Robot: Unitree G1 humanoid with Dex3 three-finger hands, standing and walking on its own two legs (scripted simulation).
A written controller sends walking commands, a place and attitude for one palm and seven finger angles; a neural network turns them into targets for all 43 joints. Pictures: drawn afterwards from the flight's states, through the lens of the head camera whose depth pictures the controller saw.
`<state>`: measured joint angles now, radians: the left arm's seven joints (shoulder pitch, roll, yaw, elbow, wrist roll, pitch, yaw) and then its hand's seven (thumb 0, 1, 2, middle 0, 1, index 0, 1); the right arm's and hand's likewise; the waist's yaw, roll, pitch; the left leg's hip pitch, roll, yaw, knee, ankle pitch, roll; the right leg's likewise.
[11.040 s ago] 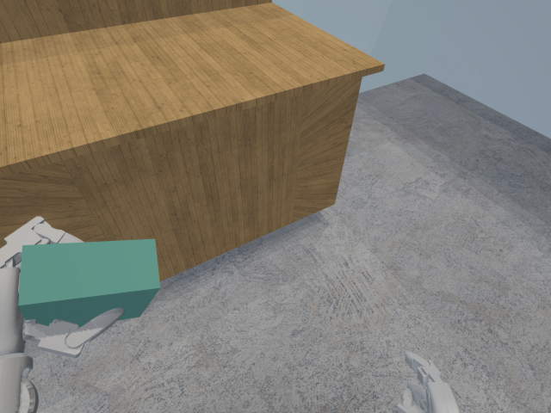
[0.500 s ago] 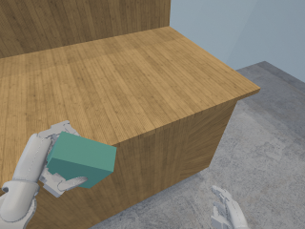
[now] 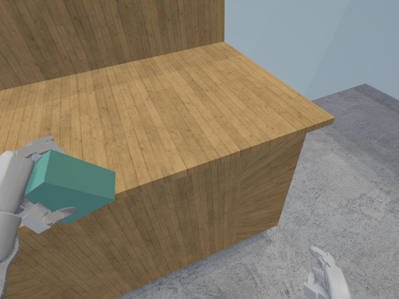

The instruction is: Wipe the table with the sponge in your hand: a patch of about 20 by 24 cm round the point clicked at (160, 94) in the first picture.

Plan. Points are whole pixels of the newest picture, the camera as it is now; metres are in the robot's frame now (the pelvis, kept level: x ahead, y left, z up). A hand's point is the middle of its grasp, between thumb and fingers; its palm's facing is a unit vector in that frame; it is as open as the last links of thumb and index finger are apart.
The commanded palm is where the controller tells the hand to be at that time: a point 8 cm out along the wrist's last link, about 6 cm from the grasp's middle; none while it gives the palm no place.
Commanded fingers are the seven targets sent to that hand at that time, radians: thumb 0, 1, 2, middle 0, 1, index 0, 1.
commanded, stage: turn the palm down, sponge in hand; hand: left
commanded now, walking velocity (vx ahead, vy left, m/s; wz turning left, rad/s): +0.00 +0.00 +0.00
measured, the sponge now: (71, 194) +0.23 +0.26 +0.15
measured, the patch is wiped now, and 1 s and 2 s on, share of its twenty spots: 0.00 0.00 0.00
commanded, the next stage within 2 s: move the sponge above the wiping area in 1.36 s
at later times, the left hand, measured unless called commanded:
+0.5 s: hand (24, 173) +0.23 +0.33 +0.19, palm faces +0.33 -0.25 -0.91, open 9.6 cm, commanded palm +0.19 +0.31 +0.26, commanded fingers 0.00 0.10 1.30 -1.20 -1.60 -1.20 -1.60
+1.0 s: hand (22, 169) +0.24 +0.33 +0.19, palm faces +0.28 -0.16 -0.95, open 9.6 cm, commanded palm +0.19 +0.33 +0.27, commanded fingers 0.00 0.10 1.30 -1.20 -1.60 -1.20 -1.60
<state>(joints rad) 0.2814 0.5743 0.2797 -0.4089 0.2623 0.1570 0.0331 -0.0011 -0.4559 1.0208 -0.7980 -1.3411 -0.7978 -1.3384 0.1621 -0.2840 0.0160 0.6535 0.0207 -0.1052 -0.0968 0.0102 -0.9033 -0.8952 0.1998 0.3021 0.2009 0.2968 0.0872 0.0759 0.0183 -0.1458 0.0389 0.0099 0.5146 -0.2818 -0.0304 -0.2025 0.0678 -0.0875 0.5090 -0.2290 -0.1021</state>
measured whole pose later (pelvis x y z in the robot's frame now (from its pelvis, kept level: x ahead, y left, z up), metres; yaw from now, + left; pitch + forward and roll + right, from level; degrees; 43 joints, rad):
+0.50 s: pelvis +0.00 +0.03 +0.00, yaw -1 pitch -6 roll +1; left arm 0.08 0.59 0.11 -0.34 0.56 0.53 0.00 0.00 -0.45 1.02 -0.80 -1.34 -0.80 -1.34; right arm 0.06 -0.28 0.08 0.68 0.05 -0.05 -0.11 0.01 -0.90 -0.90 0.20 0.30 0.20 0.30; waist 0.11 0.13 0.01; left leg -0.09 -0.01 0.02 0.46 -0.26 0.00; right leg -0.16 0.03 -0.06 0.48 -0.21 -0.07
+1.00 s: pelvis -0.01 +0.05 +0.01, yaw -1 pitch -7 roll +1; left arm -0.06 0.52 -0.05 -0.31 0.81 0.66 -0.08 0.00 -0.45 1.02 -0.79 -1.35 -0.79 -1.35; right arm -0.01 -0.25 0.11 0.66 0.06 0.02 -0.06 0.01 -0.90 -0.90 0.20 0.30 0.20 0.30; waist 0.15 0.12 0.02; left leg -0.04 -0.04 0.03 0.35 -0.19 0.03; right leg -0.12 0.01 -0.04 0.39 -0.15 -0.04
